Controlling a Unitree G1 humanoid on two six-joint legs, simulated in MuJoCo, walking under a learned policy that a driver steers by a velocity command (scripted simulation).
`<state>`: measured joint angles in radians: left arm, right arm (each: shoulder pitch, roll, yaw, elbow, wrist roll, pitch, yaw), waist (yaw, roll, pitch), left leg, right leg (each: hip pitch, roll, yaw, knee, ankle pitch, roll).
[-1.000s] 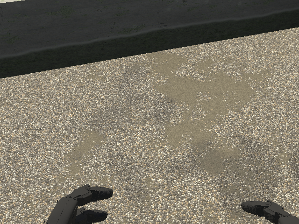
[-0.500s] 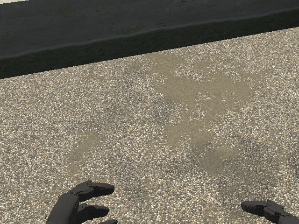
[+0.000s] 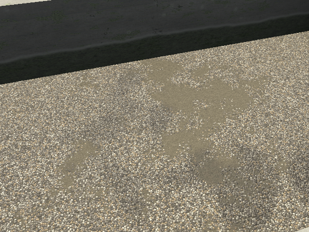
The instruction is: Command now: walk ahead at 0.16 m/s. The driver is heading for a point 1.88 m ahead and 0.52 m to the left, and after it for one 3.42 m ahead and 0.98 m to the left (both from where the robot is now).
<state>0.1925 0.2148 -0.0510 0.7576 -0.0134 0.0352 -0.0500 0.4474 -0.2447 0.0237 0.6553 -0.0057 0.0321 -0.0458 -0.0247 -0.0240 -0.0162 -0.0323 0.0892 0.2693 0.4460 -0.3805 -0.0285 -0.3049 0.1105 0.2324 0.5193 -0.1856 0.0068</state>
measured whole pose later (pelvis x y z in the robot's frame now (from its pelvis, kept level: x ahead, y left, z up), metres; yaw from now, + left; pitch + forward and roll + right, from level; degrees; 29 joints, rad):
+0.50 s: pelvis +0.00 +0.02 -0.01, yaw +0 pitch +0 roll +1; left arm 0.30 0.18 -0.02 0.84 -0.02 0.10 0.04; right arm 0.44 -0.20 0.02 0.87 -0.01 0.07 -0.08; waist -0.01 -0.01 0.00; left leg -0.09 0.06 0.27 0.54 -0.43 0.00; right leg -0.36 0.09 0.25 0.60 -0.23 0.04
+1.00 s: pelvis +0.00 +0.02 +0.00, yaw +0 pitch +0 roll +0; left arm 0.32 0.15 -0.01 0.92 -0.02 0.10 0.06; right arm 0.49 -0.17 0.02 1.00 0.00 0.06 -0.08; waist -0.01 0.00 0.01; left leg -0.07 0.05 0.26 0.49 -0.42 0.01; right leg -0.34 0.08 0.24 0.56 -0.21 0.04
